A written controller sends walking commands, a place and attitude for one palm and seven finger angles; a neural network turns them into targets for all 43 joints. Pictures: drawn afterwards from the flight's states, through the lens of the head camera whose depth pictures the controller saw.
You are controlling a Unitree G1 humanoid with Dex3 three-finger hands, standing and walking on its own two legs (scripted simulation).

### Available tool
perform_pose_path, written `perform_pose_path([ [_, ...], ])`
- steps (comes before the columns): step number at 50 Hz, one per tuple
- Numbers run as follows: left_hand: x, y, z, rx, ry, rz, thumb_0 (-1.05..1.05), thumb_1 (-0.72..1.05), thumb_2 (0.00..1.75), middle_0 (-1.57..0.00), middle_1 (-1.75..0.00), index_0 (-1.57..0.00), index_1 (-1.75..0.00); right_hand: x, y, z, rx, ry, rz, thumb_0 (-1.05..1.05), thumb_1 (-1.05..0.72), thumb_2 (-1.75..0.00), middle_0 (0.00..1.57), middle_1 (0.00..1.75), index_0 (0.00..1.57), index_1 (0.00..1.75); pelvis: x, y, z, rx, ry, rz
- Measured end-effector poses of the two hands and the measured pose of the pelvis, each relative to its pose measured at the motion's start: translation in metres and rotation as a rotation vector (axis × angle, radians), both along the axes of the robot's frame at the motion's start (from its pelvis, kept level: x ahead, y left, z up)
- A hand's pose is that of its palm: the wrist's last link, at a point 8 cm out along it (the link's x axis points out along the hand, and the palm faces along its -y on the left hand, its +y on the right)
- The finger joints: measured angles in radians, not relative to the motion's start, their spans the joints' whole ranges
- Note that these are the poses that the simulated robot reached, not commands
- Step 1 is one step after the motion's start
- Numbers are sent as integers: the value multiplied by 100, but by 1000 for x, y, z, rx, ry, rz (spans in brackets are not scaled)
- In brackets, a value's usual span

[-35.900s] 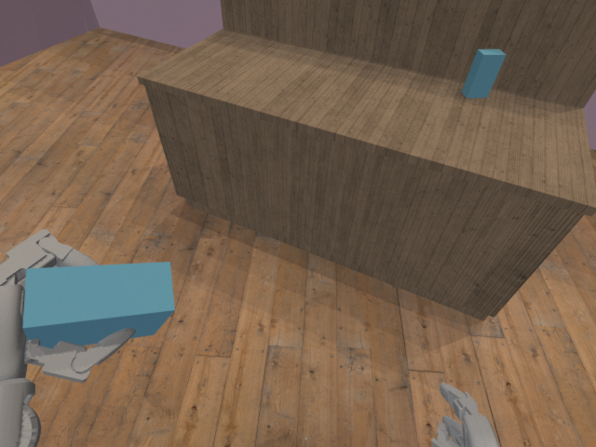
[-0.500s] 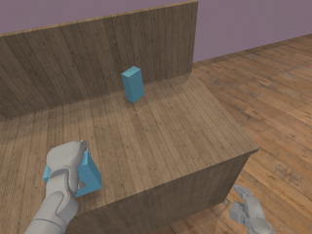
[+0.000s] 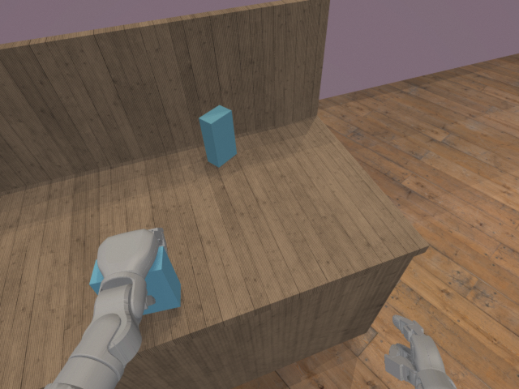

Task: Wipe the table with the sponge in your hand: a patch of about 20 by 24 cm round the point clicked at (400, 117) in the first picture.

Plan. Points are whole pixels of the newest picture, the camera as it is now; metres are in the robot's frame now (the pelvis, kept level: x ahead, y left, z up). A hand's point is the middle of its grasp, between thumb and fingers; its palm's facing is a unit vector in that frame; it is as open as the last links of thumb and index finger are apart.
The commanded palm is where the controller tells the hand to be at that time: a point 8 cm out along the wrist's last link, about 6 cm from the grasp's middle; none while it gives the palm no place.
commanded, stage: move the sponge above the wiping area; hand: left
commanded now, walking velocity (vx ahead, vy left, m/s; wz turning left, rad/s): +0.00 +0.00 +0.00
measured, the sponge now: (143, 290) +0.27 +0.26 -0.04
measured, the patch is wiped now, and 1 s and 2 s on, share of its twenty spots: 0.00 0.00 0.00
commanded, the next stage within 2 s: none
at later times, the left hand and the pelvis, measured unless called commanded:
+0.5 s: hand (136, 262) +0.29 +0.26 +0.02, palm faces -0.04 -0.05 -1.00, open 9.4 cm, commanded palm +0.26 +0.26 +0.08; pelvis +0.00 -0.01 +0.00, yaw +0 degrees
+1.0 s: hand (125, 248) +0.30 +0.28 +0.04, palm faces +0.03 -0.04 -1.00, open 9.4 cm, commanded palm +0.27 +0.27 +0.08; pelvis +0.00 -0.01 +0.00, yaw -1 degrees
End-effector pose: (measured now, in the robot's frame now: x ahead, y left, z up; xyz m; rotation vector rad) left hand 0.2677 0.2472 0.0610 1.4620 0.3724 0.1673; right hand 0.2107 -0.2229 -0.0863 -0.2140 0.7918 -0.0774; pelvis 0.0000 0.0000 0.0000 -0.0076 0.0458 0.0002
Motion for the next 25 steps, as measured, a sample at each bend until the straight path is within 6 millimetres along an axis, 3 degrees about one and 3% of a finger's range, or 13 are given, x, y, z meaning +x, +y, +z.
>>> perform_pose_path([
  [4, 10, 2, 16, 51, -95, 2, -1, -46, 106, -80, -139, -81, -139, -5, -3, -5, 18, 14, -22, 1, -90, -90, 20, 30, 20, 30, 0, -1, 0, 3, 8, -11],
  [8, 14, 14, 31, 54, -142, 119, -1, -46, 106, -80, -139, -81, -139, -10, -4, -9, 55, 30, -39, 1, -90, -90, 20, 30, 20, 30, 2, -3, 1, 6, 14, -21],
  [11, 10, 22, 25, 46, -84, 204, -1, -46, 106, -80, -140, -81, -139, -11, -6, -8, 69, 41, -42, 1, -90, -90, 20, 30, 20, 30, 3, -5, 1, 7, 13, -18],
  [14, 3, 23, 7, 24, 25, 231, -1, -46, 106, -79, -140, -81, -140, -10, -10, -5, 56, 41, -38, 1, -90, -90, 20, 30, 20, 30, 2, -8, 1, 7, 8, -10],
  [19, -5, 13, -14, -30, 99, 119, -1, -46, 106, -80, -140, -81, -139, -9, -19, 0, -5, 25, -34, 1, -90, -90, 21, 30, 20, 30, 0, -11, 1, 3, 2, -4],
  [25, 3, 6, 15, 60, -79, -16, -1, -46, 106, -80, -139, -81, -139, -9, -23, -4, -15, 9, -44, 1, -90, -90, 20, 30, 20, 30, 0, -10, -1, 2, 6, -8],
])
